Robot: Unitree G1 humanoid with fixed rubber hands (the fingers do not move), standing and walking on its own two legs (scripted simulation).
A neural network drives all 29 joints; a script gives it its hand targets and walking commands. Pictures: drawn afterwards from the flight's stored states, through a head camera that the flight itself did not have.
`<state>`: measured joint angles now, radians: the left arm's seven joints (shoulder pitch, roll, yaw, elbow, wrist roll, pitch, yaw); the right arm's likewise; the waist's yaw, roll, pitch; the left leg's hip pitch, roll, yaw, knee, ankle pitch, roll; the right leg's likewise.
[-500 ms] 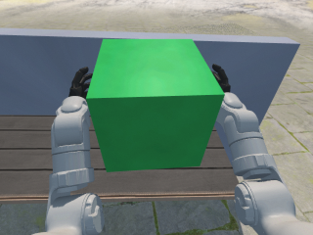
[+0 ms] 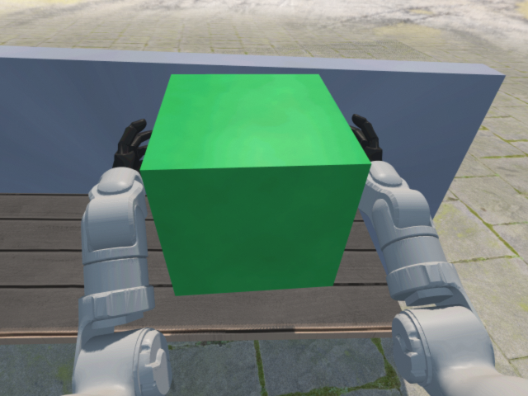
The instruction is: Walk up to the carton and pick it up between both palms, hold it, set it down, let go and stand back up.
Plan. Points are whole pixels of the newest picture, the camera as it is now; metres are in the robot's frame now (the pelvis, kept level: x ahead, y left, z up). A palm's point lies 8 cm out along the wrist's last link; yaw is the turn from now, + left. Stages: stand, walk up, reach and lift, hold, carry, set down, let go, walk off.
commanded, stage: hold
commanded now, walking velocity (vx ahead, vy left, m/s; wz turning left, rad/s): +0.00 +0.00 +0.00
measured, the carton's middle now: (251, 178) +0.40 +0.01 +0.18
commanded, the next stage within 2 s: none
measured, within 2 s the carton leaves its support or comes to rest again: neither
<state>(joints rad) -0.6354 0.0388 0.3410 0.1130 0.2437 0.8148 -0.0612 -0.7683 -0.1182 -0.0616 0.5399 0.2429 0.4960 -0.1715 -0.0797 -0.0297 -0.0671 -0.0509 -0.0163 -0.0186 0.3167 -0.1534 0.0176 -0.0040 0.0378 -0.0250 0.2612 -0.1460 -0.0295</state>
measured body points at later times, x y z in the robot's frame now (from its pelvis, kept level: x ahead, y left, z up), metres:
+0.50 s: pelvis +0.00 +0.00 +0.00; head -0.07 +0.02 +0.44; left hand +0.37 +0.18 +0.22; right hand +0.37 -0.17 +0.23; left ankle +0.02 +0.11 -0.75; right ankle +0.01 -0.10 -0.75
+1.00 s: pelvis +0.00 +0.00 +0.00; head -0.07 +0.02 +0.44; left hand +0.37 +0.18 +0.22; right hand +0.38 -0.16 +0.23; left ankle +0.02 +0.11 -0.75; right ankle +0.01 -0.10 -0.75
